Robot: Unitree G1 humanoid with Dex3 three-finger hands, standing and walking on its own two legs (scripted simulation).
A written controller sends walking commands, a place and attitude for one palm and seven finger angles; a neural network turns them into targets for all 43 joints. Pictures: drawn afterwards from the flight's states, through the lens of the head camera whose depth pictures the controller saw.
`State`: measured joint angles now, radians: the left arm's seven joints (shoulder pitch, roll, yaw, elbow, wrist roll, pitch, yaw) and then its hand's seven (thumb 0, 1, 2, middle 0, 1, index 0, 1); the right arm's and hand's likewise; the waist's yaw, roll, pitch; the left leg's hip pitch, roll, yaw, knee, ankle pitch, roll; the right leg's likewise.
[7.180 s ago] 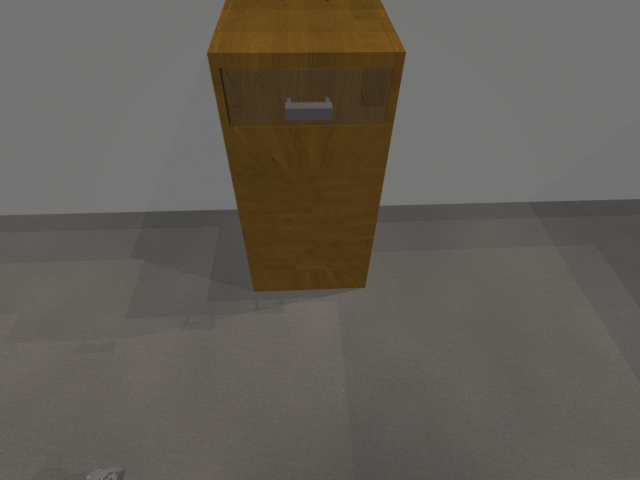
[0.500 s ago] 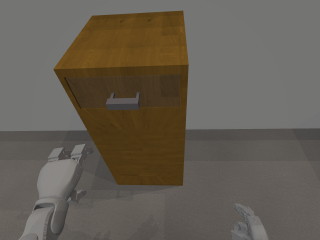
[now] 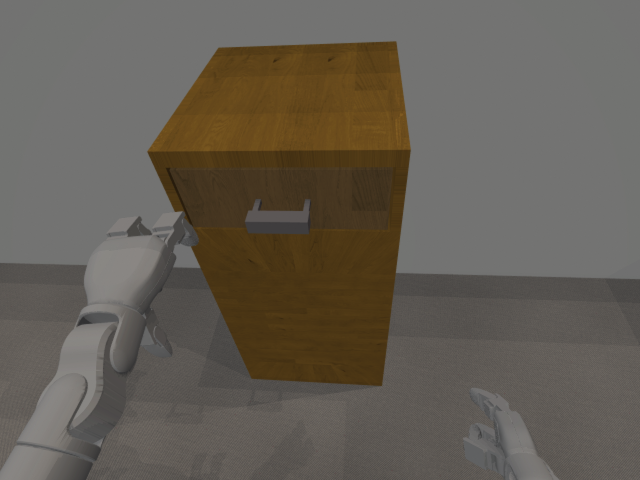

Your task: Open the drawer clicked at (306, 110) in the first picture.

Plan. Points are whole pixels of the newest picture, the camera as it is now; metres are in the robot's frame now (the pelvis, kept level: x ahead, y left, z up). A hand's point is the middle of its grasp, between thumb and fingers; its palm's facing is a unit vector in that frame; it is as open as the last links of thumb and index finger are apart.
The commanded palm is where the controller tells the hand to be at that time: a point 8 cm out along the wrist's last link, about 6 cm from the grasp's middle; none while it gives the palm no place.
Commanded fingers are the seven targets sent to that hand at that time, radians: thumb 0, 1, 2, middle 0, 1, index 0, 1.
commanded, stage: raise the hand with hooked fingers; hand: left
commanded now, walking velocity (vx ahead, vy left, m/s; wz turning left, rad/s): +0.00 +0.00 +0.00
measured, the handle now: (280, 213) +0.53 +0.15 +0.02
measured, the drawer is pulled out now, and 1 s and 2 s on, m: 0.00 0.00 0.00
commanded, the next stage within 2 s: move the hooked fingers above the handle in 0.56 s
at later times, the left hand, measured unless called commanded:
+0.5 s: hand (159, 282) +0.29 +0.23 +0.13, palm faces +0.08 -0.09 -0.99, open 13.8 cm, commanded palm +0.26 +0.24 +0.19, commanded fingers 0.00 -0.50 0.30 -0.30 -1.20 -0.30 -1.20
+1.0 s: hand (193, 258) +0.33 +0.21 +0.12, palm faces +0.07 -0.07 -1.00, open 13.8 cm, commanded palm +0.31 +0.22 +0.18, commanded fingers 0.00 -0.50 0.30 -0.30 -1.20 -0.30 -1.20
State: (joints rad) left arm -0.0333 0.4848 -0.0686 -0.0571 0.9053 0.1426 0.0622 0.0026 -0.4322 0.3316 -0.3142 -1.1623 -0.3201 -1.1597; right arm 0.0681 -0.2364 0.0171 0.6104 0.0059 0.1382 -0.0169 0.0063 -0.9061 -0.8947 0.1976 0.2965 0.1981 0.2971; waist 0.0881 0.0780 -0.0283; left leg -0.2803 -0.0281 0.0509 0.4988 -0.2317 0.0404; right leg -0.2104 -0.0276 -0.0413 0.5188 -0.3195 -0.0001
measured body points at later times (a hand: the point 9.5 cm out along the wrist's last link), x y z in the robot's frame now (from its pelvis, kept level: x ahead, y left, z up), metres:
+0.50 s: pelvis -0.02 +0.00 +0.00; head -0.01 -0.04 +0.45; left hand +0.28 +0.23 +0.18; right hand +0.17 -0.23 -0.11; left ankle +0.02 +0.09 -0.74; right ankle -0.03 -0.12 -0.74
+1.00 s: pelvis -0.01 -0.02 +0.00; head +0.00 -0.05 +0.45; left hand +0.32 +0.21 +0.17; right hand +0.19 -0.24 -0.11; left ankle +0.02 +0.09 -0.74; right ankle -0.03 -0.12 -0.74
